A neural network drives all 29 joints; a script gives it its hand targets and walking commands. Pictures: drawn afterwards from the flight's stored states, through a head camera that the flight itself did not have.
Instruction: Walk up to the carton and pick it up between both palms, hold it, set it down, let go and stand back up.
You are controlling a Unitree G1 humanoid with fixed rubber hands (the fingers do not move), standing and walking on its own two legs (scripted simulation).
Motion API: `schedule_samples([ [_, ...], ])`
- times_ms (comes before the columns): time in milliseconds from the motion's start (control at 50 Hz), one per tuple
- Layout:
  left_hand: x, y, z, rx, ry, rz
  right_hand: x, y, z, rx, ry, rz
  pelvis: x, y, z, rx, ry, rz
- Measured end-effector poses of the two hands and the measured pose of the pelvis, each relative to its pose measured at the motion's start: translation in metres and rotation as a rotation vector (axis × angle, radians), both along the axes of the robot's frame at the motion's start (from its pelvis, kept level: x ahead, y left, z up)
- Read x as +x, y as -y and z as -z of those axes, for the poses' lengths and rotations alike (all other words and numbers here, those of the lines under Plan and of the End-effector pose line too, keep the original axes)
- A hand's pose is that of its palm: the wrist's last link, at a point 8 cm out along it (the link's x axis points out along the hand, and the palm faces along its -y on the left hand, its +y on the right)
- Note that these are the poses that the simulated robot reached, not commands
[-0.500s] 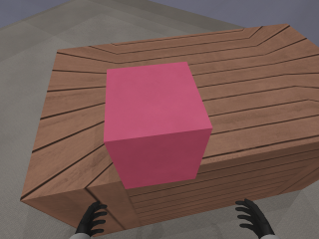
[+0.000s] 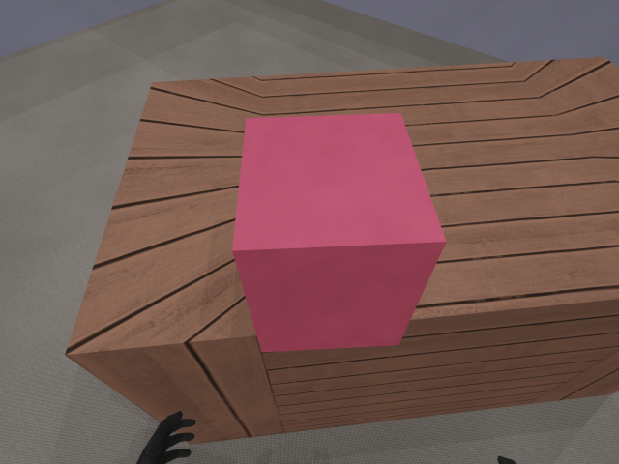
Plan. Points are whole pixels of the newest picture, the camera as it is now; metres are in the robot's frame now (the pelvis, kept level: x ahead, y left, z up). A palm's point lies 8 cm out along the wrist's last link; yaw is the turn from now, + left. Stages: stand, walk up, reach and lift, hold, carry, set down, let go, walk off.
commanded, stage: stand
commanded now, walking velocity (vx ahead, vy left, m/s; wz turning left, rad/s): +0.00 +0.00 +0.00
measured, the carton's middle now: (327, 239) +0.38 +0.01 +0.07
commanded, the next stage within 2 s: none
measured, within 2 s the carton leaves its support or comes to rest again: neither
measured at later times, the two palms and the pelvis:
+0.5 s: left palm out of the picture -0.06 +0.24 -0.14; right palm out of the picture +0.03 -0.23 -0.12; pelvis -0.02 +0.00 +0.00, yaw +5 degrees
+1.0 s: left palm out of the picture -0.05 +0.21 -0.14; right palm out of the picture +0.02 -0.23 -0.14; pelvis -0.01 -0.01 +0.00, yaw +6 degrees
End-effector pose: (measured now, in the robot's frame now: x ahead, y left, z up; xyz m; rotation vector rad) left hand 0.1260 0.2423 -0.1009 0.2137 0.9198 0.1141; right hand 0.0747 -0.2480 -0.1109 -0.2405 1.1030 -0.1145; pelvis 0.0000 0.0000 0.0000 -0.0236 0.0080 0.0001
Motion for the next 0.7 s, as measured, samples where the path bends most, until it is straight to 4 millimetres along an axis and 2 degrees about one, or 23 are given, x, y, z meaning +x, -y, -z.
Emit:
schedule_samples([
  [80, -0.044, -0.014, 0.016, 0.006, -0.107, -0.067, -0.021, -0.007, 0.007, 0.003, -0.055, -0.007, -0.004, -0.004, 0.003, -0.002, -0.005, -0.020],
  [180, -0.092, -0.020, 0.026, -0.001, -0.206, -0.131, -0.034, -0.017, 0.009, 0.008, -0.078, -0.027, -0.012, -0.006, 0.003, 0.002, -0.010, -0.040],
  [380, -0.166, -0.007, 0.029, -0.013, -0.335, -0.216, -0.035, -0.020, 0.012, 0.031, -0.072, -0.056, -0.025, -0.001, 0.000, 0.001, -0.020, -0.076],
  [480, -0.181, -0.001, 0.034, -0.033, -0.382, -0.235, -0.041, -0.016, 0.011, 0.017, -0.082, -0.043, -0.025, -0.002, -0.001, -0.004, -0.017, -0.081],
  [700, -0.173, 0.011, 0.038, -0.071, -0.395, -0.241, -0.063, -0.018, 0.012, 0.014, -0.177, -0.019, -0.019, 0.001, -0.005, 0.012, -0.025, -0.098],
])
